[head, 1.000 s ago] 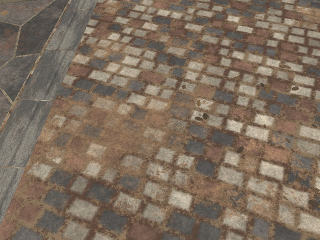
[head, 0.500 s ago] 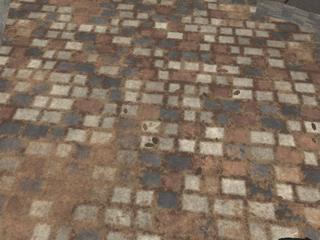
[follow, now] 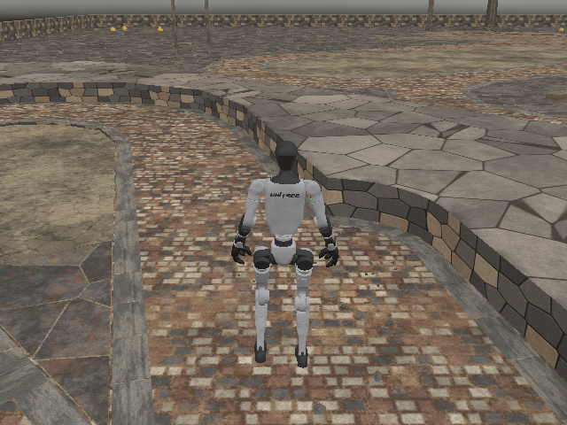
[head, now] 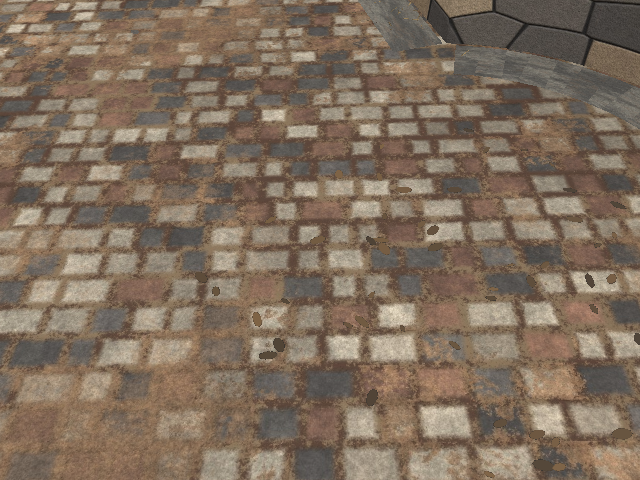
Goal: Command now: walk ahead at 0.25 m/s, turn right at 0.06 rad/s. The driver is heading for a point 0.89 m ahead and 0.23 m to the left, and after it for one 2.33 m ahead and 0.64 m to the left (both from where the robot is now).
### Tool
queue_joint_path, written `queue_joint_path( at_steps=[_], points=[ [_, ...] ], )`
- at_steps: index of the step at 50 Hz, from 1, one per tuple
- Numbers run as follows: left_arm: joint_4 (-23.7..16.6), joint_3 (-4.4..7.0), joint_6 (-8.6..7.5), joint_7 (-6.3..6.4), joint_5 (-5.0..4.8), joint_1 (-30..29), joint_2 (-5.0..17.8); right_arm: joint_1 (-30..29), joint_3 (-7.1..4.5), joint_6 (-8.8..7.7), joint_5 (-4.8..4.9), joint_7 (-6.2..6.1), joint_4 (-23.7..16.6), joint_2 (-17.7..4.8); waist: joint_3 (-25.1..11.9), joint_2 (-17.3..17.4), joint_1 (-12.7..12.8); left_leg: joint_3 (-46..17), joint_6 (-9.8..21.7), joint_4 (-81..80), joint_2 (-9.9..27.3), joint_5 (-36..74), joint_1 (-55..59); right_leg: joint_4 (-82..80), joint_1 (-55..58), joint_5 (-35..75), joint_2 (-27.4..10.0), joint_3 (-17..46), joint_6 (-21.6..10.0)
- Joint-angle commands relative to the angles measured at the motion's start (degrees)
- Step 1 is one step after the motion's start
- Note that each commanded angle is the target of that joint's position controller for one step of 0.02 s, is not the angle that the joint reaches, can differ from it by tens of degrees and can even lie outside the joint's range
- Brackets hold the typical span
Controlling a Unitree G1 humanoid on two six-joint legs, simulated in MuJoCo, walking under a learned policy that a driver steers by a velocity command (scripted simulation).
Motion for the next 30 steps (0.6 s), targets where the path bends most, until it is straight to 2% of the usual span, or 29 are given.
queue_joint_path(
  at_steps=[1, 3, 4, 5, 6, 7, 8, 9, 10, 11, 12, 14, 17, 20, 22, 25, 26, 27, 28, 29, 30],
  points=[
    [-1.12, 3.58, -0.99, 0.53, -0.49, 2.90, 11.95, -7.82, -0.57, -2.98, 0.49, 0.71, -5.13, -4.07, 3.60, -9.41, 3.16, -0.11, 2.02, -5.44, 0.93, -0.25, -10.20, -13.91, 7.70, -11.50, -15.68, 18.98, -10.75],
    [-1.22, 3.89, -1.17, 0.18, -0.92, 1.35, 12.31, -5.41, -0.50, -3.84, 0.51, 1.26, -3.66, -3.88, 2.53, -8.69, 1.42, 1.53, 3.24, -11.40, -0.25, 4.07, -2.45, -13.37, 4.22, -8.40, -14.48, 16.38, -10.39],
    [-1.28, 3.94, -1.11, -0.02, -1.31, 0.22, 12.27, -3.11, -0.55, -4.07, 0.41, 1.45, -2.41, -3.75, 2.06, -8.20, -0.23, 2.73, 3.82, -15.80, -1.17, 8.72, 3.13, -12.28, 1.34, -7.24, -13.42, 14.62, -9.76],
    [-1.28, 3.82, -1.06, -0.21, -1.45, -0.40, 11.67, 0.06, -0.77, -4.12, 0.19, 1.47, -0.77, -3.97, 1.19, -7.63, -1.97, 3.53, 4.27, -19.06, -2.27, 12.34, 9.73, -10.39, -2.02, -6.55, -12.12, 13.12, -8.87],
    [-1.37, 3.31, -1.23, -0.41, -1.15, -0.89, 9.86, 4.34, -1.15, -3.98, 0.22, 1.27, 0.96, -4.73, -0.36, -6.82, -3.87, 2.30, 4.71, -19.54, -1.63, 12.77, 17.19, -7.07, -6.36, -6.29, -10.51, 11.35, -7.37],
    [-2.15, 2.25, -1.63, -0.72, -0.57, -2.79, 6.27, 9.85, -1.60, -3.90, 0.30, 0.82, 2.33, -6.64, -1.69, -2.43, -6.19, -5.53, 6.58, -22.15, 4.31, 9.42, 24.88, 2.27, -13.24, -6.96, -7.07, 7.04, -4.42],
    [-4.71, 1.40, -2.79, -0.90, -0.07, -3.59, 2.74, 13.09, -3.10, -3.58, 0.36, 0.47, 2.89, -13.29, -2.71, 11.76, -6.02, -22.68, 12.49, -27.58, 15.16, 1.19, 31.56, 18.04, -25.46, -11.31, 0.43, -2.17, -0.19],
    [-5.70, 2.51, -3.76, -0.64, -0.91, -6.22, 7.51, 14.52, -3.13, -4.00, -0.22, 0.80, 2.92, -12.80, 0.37, 11.57, -8.24, -35.04, 18.67, -33.00, 21.65, -7.11, 30.41, 30.08, -34.34, -20.05, -0.08, -0.12, 0.73],
    [-5.23, 3.32, -4.29, -0.85, -2.13, -5.16, 9.94, 11.25, -2.07, -4.68, -0.61, 0.77, 1.82, -9.50, 4.04, 7.18, -6.12, -32.87, 17.96, -33.42, 20.40, -10.78, 28.68, 36.10, -38.17, -16.00, -3.74, 3.09, -0.15],
    [-4.33, 3.38, -4.49, -1.13, -2.30, -3.79, 9.90, 8.50, -1.54, -5.10, -0.75, 0.84, 0.72, -7.60, 5.09, 6.65, -4.71, -28.59, 15.96, -33.92, 17.50, -9.32, 27.67, 37.63, -39.27, -10.68, -5.30, 2.84, -0.67],
    [-4.12, 3.47, -4.66, -1.27, -1.63, -3.69, 9.69, 6.93, -1.22, -5.27, -0.52, 1.01, 0.13, -6.90, 6.02, 5.89, -3.98, -24.85, 14.61, -34.63, 16.06, -4.53, 26.54, 36.98, -39.95, -6.50, -6.57, 2.36, -0.68],
    [-4.26, 3.42, -4.79, -1.65, -0.65, -4.74, 8.42, 6.53, -0.66, -5.01, -0.83, 1.02, -0.24, -5.85, 5.83, 4.65, -3.33, -17.77, 12.86, -35.77, 13.17, 7.29, 23.31, 33.75, -36.71, 0.20, -7.93, 1.48, 0.23],
    [-5.43, 2.62, -4.62, -2.01, -0.35, -7.72, 5.92, 7.76, -0.75, -4.52, -0.93, 0.52, 0.09, -6.71, 5.37, 3.56, -3.66, -9.98, 12.70, -36.55, 10.17, 20.90, 19.93, 25.44, -33.02, 7.56, -7.13, -1.16, 2.65],
    [-7.23, 1.55, -4.75, -2.49, -0.72, -12.96, 4.01, 9.82, -0.91, -4.36, -0.64, 0.00, 0.64, -7.80, 6.28, 3.64, -5.15, -5.34, 11.94, -37.42, 8.45, 23.97, 15.46, 13.98, -26.16, 15.19, -5.26, -3.14, 3.23],
    [-8.27, 1.33, -4.79, -3.00, -1.01, -15.71, 4.19, 12.32, -1.03, -4.29, -0.22, -0.09, 1.50, -8.18, 7.17, 3.55, -5.94, -5.17, 12.14, -37.80, 9.66, 23.29, 15.76, 10.00, -23.91, 17.58, -4.34, -3.44, 2.81],
    [-9.53, 1.50, -4.92, -3.78, -1.27, -17.35, 5.65, 13.23, -1.36, -3.87, 0.41, -0.13, 2.24, -8.34, 7.92, 3.70, -4.71, -5.26, 11.37, -35.85, 12.64, 26.59, 21.01, 6.36, -24.04, 16.01, -4.35, -1.80, 0.56],
    [-9.56, 1.73, -4.98, -3.95, -1.22, -16.77, 6.44, 13.06, -1.57, -3.64, 0.47, -0.18, 2.26, -8.62, 7.25, 3.74, -3.76, -5.11, 10.87, -34.23, 13.38, 30.17, 22.88, 5.68, -22.82, 14.42, -4.04, -1.78, -0.32],
    [-9.22, 2.19, -5.00, -3.96, -1.13, -14.88, 7.57, 12.60, -1.82, -3.41, 0.40, -0.24, 2.13, -9.23, 5.53, 4.26, -2.22, -4.65, 10.30, -31.27, 13.62, 38.24, 24.34, 5.56, -19.49, 12.47, -3.02, -2.39, -1.29],
    [-8.39, 2.97, -4.97, -3.70, -0.95, -10.94, 9.04, 12.43, -2.00, -3.08, 0.34, -0.26, 2.08, -9.63, 2.42, 4.86, 0.30, -4.32, 9.64, -25.55, 13.06, 48.85, 24.31, 5.47, -12.67, 10.73, -1.34, -3.47, -2.46],
    [-5.80, 4.32, -4.83, -3.15, -1.03, -1.77, 11.20, 12.05, -1.67, -2.65, 0.06, -0.27, 1.91, -8.90, -3.12, 4.29, 5.17, -2.84, 8.23, -14.90, 10.48, 54.65, 21.33, 4.72, -0.31, 10.58, 0.03, -4.47, -4.10],
    [-3.57, 5.42, -4.56, -2.35, -0.52, 9.11, 14.34, 12.02, -0.76, -2.60, -0.88, -0.28, 0.57, -6.93, -11.42, 0.86, 9.47, -2.09, 6.42, 1.37, 7.73, 41.86, 9.12, 7.42, 18.49, 9.22, -8.01, 3.87, -6.94]
  ],
)
Velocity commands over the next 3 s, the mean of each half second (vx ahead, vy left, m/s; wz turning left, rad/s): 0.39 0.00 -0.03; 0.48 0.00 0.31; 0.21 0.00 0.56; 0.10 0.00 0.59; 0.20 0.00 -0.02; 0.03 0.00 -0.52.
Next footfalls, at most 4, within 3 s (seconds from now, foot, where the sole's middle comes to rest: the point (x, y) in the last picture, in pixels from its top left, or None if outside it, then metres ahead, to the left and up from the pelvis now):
0.14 left None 0.06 0.13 -0.78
0.60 right None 0.41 -0.12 -0.78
1.14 left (275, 418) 0.67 0.16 -0.78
1.62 right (353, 364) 0.80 -0.01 -0.78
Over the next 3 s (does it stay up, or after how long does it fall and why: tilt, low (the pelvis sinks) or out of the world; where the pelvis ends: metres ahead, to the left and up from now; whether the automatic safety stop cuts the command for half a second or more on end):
stays up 0.77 0.29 -0.01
